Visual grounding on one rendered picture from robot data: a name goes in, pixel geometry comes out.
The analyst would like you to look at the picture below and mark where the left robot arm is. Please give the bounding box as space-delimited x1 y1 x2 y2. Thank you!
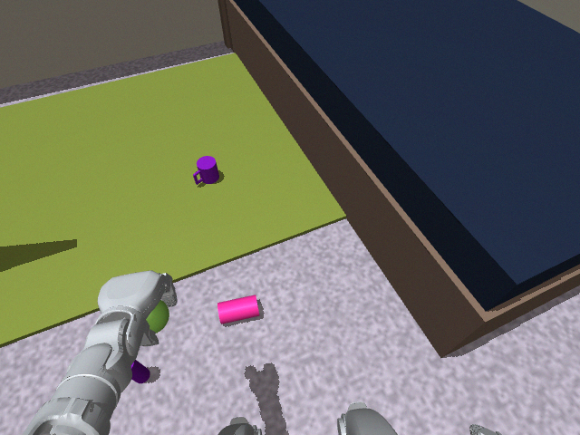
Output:
23 306 146 435

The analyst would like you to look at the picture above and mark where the left robot hand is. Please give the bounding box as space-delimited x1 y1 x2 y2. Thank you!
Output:
98 270 177 346

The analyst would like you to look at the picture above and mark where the bed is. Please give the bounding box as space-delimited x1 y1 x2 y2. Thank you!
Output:
218 0 580 358

